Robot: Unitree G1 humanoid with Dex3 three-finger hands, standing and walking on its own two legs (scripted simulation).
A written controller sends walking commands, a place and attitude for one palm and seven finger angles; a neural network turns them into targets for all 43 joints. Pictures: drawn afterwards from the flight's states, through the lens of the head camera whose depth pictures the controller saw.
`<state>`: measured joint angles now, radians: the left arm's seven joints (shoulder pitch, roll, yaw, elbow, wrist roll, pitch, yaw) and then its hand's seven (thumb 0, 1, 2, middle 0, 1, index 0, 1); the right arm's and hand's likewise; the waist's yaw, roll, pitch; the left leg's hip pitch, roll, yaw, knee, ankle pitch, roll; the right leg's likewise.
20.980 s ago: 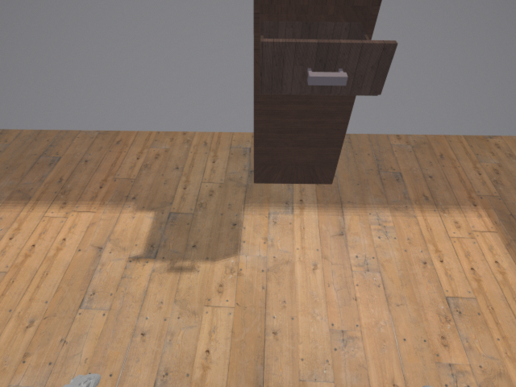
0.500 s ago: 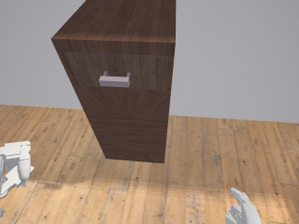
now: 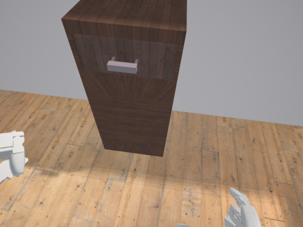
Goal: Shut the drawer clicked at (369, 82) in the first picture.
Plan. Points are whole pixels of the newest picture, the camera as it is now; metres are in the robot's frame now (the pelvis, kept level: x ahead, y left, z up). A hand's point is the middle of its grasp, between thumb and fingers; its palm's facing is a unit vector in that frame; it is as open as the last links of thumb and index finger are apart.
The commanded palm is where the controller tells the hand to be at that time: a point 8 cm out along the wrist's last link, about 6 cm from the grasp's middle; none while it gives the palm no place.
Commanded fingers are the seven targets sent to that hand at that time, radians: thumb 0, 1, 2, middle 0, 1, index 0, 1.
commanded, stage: step back with the hand held close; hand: left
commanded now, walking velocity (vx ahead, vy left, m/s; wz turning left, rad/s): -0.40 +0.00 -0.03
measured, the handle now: (123, 63) +0.67 +0.13 +0.05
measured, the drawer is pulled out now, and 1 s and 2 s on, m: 0.00 0.00 0.00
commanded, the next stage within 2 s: stop stepping back and stand still in 0.84 s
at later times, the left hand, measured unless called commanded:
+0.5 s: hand (9, 184) +0.16 +0.23 +0.18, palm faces +0.39 -0.77 -0.51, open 3.3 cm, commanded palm +0.10 +0.26 +0.19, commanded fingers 0.00 0.90 0.90 -1.40 -1.60 -1.40 -1.60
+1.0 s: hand out of the picture +0.02 +0.22 +0.18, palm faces +0.27 -0.83 -0.48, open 3.3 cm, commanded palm -0.03 +0.26 +0.19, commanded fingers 0.00 0.90 0.90 -1.40 -1.60 -1.40 -1.60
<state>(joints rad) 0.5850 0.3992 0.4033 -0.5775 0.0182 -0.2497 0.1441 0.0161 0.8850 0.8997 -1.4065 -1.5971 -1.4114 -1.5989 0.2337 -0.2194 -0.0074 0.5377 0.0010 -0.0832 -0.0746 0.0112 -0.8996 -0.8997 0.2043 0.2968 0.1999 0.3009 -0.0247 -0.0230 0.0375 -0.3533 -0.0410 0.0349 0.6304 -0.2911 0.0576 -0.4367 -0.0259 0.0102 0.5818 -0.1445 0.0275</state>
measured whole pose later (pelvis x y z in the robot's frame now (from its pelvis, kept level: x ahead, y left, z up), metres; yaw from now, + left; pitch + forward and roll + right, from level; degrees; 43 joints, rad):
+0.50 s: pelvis -0.04 -0.02 +0.00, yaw -1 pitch +5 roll -1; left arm 0.62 0.40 0.46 -0.61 -0.01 -0.31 0.13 0.02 0.89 0.90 -1.41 -1.60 -1.41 -1.60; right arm 0.20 -0.18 -0.02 0.60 -0.02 -0.14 -0.05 0.01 -0.90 -0.90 0.20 0.30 0.20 0.30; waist 0.02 -0.03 -0.01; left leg -0.48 0.01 0.02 0.59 -0.20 0.02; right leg -0.30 0.06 0.05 0.58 -0.36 -0.01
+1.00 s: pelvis -0.17 -0.01 +0.02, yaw -3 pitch +3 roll -2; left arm 0.67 0.43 0.38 -0.62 -0.05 -0.22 0.12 0.02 0.89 0.90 -1.40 -1.60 -1.41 -1.60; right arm 0.19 -0.19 0.00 0.58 -0.02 -0.13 -0.05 0.01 -0.90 -0.90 0.20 0.30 0.20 0.30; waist 0.01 -0.01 -0.01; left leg -0.38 0.01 0.01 0.35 -0.02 0.03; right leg -0.29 0.04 -0.01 0.64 -0.45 0.00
